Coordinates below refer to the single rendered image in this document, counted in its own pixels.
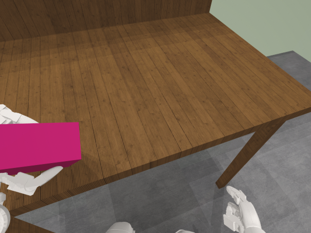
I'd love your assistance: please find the robot right hand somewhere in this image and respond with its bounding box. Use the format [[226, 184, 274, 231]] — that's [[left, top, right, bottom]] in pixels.
[[223, 186, 262, 233]]

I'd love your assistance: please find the table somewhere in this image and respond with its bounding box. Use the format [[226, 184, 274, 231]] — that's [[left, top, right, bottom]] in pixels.
[[0, 0, 311, 233]]

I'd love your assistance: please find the robot left hand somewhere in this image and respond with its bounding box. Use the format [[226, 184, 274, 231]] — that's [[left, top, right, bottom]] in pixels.
[[0, 104, 63, 196]]

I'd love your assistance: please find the left robot forearm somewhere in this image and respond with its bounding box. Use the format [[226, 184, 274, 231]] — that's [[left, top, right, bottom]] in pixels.
[[0, 192, 10, 233]]

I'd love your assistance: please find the sponge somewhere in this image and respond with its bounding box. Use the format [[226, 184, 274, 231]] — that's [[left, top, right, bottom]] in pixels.
[[0, 122, 81, 175]]

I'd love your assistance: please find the left robot thigh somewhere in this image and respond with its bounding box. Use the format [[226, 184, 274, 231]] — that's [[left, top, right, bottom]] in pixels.
[[106, 222, 135, 233]]

